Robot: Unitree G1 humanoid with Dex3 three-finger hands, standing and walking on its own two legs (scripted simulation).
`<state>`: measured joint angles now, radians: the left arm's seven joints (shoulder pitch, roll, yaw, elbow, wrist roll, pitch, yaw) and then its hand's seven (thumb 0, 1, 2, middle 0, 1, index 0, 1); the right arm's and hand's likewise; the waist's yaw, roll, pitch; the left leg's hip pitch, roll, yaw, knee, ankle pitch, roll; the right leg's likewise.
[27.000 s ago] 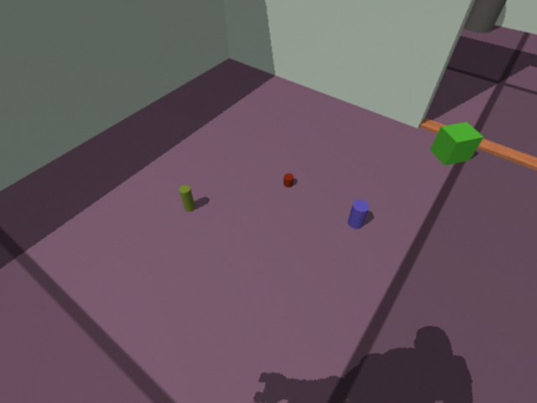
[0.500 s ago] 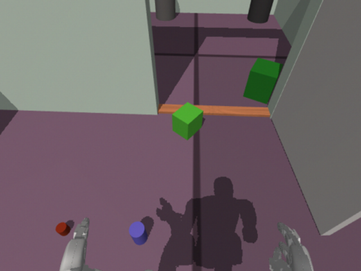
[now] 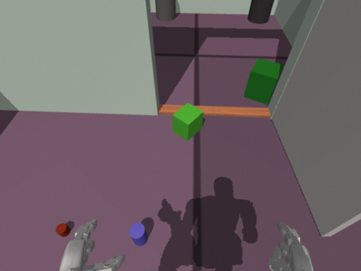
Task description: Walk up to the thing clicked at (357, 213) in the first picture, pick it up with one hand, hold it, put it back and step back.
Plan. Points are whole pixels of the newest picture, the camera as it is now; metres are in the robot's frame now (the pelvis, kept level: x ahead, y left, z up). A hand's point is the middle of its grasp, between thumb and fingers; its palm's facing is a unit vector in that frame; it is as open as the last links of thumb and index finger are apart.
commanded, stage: stand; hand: left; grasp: from the side
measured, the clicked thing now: (139, 234) +0.39 +0.22 -0.66
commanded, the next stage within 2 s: none
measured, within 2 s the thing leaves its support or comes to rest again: neither
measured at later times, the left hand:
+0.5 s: hand out of the picture +0.04 +0.26 -0.12, palm faces +0.00 -0.94 -0.35, open 7.4 cm
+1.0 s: hand out of the picture +0.02 +0.26 -0.10, palm faces +0.01 -0.93 -0.36, open 7.4 cm
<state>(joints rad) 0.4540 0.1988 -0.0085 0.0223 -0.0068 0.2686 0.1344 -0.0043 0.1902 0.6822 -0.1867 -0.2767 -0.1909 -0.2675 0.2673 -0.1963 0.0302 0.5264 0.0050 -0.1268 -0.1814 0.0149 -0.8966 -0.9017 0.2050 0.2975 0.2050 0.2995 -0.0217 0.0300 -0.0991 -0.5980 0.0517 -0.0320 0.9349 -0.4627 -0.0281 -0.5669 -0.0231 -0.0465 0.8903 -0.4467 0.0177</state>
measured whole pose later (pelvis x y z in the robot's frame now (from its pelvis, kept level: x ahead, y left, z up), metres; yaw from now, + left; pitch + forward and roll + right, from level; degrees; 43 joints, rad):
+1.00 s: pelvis -0.02 +0.00 +0.05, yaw +2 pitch -4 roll +0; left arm 0.14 0.33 0.01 1.16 0.03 -0.01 0.01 0.01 0.90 0.90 -0.20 -0.30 -0.21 -0.30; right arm 0.14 -0.32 -0.01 1.14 -0.02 0.01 0.00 0.01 -0.90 -0.90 0.20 0.30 0.20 0.30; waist 0.01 0.02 0.06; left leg -0.15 0.01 -0.02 0.38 -0.17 -0.02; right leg -0.13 -0.06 -0.06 0.37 -0.18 0.03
